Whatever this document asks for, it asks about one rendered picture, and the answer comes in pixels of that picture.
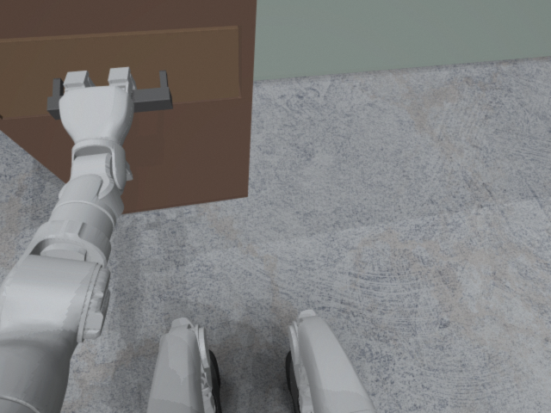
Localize robot left forearm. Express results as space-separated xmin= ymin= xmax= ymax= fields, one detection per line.
xmin=0 ymin=139 xmax=127 ymax=320

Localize left robot thigh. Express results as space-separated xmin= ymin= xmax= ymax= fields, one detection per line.
xmin=146 ymin=324 xmax=210 ymax=413

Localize right robot shin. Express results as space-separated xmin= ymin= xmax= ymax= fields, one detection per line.
xmin=293 ymin=310 xmax=330 ymax=413

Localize handle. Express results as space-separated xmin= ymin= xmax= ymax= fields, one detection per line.
xmin=47 ymin=70 xmax=173 ymax=120

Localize cabinet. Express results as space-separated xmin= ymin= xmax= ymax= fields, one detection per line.
xmin=0 ymin=0 xmax=257 ymax=214

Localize robot left hand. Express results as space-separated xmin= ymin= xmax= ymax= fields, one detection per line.
xmin=59 ymin=67 xmax=137 ymax=181

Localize drawer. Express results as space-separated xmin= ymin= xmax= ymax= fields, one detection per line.
xmin=0 ymin=26 xmax=239 ymax=118

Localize robot left upper arm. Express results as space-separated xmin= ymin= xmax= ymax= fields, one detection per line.
xmin=0 ymin=255 xmax=110 ymax=413

